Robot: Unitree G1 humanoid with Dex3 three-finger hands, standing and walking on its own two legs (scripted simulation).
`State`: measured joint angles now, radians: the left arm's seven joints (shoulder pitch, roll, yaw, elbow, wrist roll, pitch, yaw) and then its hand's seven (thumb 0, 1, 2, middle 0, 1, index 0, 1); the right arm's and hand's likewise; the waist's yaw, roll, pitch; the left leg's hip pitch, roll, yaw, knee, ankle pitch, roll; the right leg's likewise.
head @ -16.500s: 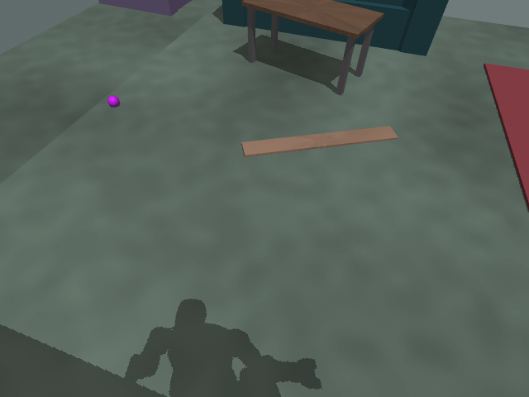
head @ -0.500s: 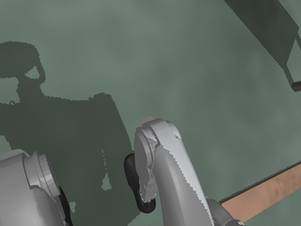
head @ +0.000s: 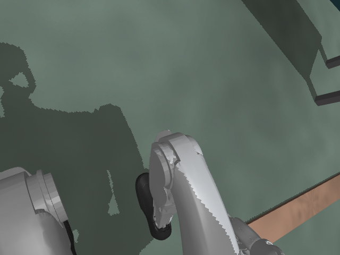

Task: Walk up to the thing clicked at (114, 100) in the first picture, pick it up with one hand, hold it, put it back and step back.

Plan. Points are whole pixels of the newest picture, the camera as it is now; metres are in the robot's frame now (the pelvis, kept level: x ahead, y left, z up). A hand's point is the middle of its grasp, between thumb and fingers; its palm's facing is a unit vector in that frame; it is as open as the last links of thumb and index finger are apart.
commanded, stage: rest palm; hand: left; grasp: from above
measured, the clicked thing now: out of the picture +0.44 +0.35 -0.26
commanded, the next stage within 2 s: close in 0.16 s
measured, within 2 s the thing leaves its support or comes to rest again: neither
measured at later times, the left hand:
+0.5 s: hand out of the picture +0.43 +0.34 -0.24, palm faces -0.43 -0.17 -0.89, open 14.0 cm
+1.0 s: hand out of the picture +0.42 +0.34 -0.23, palm faces -0.43 -0.15 -0.89, open 11.8 cm
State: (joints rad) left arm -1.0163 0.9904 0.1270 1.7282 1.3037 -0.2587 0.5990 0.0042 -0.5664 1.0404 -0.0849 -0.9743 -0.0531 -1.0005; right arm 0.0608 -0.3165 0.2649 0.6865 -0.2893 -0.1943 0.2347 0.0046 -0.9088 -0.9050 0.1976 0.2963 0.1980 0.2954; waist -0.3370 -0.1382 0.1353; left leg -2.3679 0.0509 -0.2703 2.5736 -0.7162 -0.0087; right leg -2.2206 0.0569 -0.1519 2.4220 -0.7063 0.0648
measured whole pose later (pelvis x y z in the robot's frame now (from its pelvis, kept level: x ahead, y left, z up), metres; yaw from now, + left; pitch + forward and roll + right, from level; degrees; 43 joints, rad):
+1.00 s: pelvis +0.00 +0.00 +0.00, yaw +0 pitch +27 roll -13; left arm -1.02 0.97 0.11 1.72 1.28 -0.24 0.61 0.00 -0.18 0.86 -0.29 -0.95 -0.31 -0.92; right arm 0.06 -0.33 0.28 0.67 -0.28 -0.21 0.24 0.01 -0.90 -0.90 0.20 0.30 0.20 0.30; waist -0.33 -0.14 0.14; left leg -2.36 0.06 -0.28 2.57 -0.71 -0.01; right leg -2.23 0.07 -0.16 2.41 -0.69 0.06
